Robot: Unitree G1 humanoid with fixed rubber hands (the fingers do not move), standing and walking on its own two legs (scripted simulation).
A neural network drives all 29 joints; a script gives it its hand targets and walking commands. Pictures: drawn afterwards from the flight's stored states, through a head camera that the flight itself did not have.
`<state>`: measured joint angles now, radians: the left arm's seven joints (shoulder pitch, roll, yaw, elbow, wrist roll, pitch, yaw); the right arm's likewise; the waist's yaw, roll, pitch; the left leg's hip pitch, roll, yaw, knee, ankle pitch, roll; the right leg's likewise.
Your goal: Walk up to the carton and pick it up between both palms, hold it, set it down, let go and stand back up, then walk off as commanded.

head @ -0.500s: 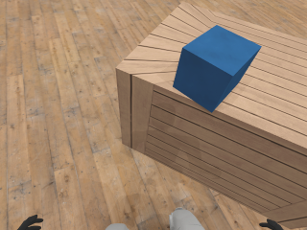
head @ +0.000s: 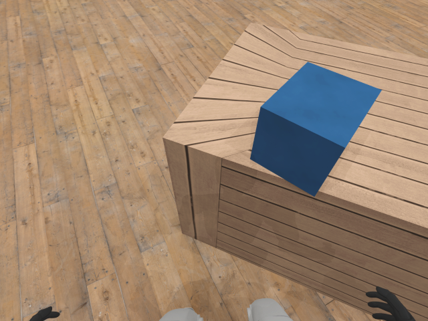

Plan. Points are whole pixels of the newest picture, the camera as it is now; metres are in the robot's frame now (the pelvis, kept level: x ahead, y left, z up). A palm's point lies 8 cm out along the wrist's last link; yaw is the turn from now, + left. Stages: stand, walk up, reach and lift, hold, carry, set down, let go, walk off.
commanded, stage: walk up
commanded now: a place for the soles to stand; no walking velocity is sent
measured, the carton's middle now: (310, 127) +0.54 -0.22 +0.03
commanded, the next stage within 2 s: none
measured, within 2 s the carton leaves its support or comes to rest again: neither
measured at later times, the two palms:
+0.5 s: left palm (19, 300) +0.16 +0.35 -0.04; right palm (376, 282) +0.21 -0.32 -0.08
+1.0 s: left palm (43, 273) +0.22 +0.36 -0.08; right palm (379, 300) +0.17 -0.30 -0.06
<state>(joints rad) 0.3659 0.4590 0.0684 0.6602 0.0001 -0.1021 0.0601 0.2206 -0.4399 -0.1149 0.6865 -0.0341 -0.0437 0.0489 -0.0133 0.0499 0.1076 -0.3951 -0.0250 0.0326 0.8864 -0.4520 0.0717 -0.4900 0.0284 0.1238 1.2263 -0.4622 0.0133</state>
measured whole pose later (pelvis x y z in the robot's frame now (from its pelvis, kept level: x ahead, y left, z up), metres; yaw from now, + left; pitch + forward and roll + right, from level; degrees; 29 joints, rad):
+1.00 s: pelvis +0.10 +0.04 +0.00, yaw -7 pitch -2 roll +0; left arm 0.35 0.45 0.06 0.66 0.00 -0.06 0.07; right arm 0.22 -0.41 -0.12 0.69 -0.03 0.01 0.02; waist -0.01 -0.03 0.13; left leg -0.36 0.00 0.15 0.85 -0.45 0.09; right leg -0.49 0.04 0.09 0.88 -0.40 0.01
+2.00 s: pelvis +0.09 +0.01 +0.00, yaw -13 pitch -5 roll +2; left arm 0.36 0.45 0.06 0.67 0.00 -0.05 0.05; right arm 0.19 -0.44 -0.09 0.72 -0.03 0.04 0.01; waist -0.01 0.04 0.14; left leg -0.36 0.02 0.10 1.08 -0.56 0.04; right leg -0.45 0.07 0.10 0.87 -0.32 -0.02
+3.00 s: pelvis +0.10 +0.08 +0.00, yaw -16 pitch -3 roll -3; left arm 0.32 0.45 0.05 0.67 0.00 -0.06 0.07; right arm 0.29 -0.43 -0.10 0.72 -0.03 -0.02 0.01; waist -0.01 0.00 0.13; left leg -0.33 0.01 0.10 0.86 -0.48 0.09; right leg -0.54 0.08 0.12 1.10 -0.41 0.00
